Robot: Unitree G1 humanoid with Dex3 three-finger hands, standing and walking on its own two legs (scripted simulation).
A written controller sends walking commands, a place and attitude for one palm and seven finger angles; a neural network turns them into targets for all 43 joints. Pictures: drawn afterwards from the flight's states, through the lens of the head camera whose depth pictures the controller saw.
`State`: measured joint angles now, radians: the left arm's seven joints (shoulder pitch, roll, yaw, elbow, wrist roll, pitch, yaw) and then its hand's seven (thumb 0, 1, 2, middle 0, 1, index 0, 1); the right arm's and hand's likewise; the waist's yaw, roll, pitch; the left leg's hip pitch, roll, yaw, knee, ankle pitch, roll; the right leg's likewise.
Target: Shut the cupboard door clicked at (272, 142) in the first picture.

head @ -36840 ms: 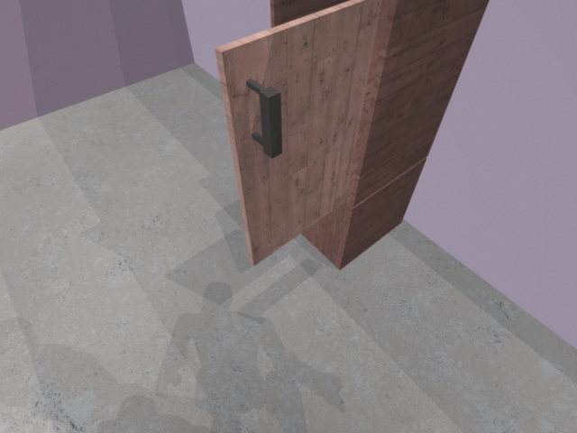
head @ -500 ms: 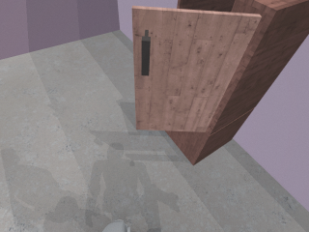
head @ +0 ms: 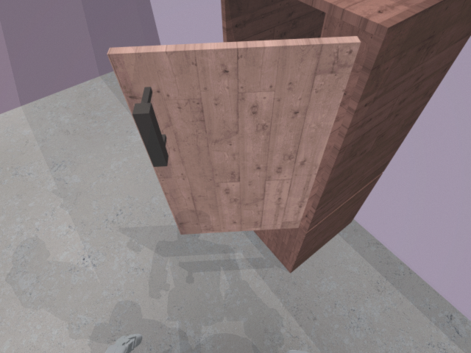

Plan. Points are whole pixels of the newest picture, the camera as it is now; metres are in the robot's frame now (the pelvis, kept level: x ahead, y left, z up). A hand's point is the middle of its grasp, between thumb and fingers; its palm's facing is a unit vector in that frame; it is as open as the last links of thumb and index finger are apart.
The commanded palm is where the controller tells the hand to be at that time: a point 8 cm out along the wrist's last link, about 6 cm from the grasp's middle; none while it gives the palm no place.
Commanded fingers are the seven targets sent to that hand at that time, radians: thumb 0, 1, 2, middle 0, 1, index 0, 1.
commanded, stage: come to a stop and stand still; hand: left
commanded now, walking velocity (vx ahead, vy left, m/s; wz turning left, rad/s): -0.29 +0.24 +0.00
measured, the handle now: (154, 128) +0.45 +0.14 +0.14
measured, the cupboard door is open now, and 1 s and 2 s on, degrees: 56 56 56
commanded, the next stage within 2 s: look again from close up in 0.94 s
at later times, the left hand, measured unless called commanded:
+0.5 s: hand out of the picture -0.01 +0.25 -0.17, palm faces +0.06 -0.98 -0.21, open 7.3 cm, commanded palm none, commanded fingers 0.00 0.90 0.90 -0.20 -0.30 -0.20 -0.30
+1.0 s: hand out of the picture -0.04 +0.16 -0.17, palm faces +0.02 -0.99 -0.14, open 7.3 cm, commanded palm none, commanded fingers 0.00 0.90 0.90 -0.20 -0.30 -0.20 -0.30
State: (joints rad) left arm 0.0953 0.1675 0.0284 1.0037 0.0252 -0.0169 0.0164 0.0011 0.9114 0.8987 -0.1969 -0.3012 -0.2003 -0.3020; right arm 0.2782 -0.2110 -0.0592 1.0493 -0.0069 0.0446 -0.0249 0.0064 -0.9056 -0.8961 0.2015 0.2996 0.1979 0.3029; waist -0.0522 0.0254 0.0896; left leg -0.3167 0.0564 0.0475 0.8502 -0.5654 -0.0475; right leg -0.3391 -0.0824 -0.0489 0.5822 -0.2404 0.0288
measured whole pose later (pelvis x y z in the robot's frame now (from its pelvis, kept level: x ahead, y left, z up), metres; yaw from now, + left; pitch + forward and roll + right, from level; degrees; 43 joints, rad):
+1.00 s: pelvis -0.02 +0.01 +0.01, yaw +0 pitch -1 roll +0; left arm 0.29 0.12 0.00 1.16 0.00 0.00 0.04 0.01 0.92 0.90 -0.20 -0.30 -0.20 -0.30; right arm 0.36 -0.12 -0.01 1.19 -0.01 0.01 -0.04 0.00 -0.91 -0.90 0.20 0.30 0.20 0.30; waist -0.03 -0.03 0.04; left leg -0.21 0.02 0.04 0.40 -0.16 -0.01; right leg -0.08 0.02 0.00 0.38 -0.28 -0.02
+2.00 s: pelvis -0.05 +0.02 +0.00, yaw +0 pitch +0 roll -1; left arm 0.43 0.18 0.01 1.02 0.03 0.03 0.01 0.00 0.91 0.90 -0.20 -0.30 -0.20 -0.30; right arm 0.29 -0.16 -0.03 1.06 -0.03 0.03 -0.03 0.01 -0.90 -0.90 0.20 0.30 0.20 0.30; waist 0.00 -0.03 -0.02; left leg -0.37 0.04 0.04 0.58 -0.28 0.03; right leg -0.21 0.01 -0.04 0.51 -0.31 -0.01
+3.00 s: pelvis +0.01 -0.10 +0.00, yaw +2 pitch +0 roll -1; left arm 0.22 0.17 0.04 0.98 0.02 0.00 0.03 0.00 0.94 0.90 -0.20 -0.30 -0.20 -0.30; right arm 0.31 -0.18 -0.05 1.07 -0.02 0.05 -0.02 0.01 -0.91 -0.90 0.20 0.30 0.20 0.30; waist -0.02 0.00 0.03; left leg -0.36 0.07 0.06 0.71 -0.43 -0.02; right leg -0.27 -0.08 -0.04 0.54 -0.26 0.06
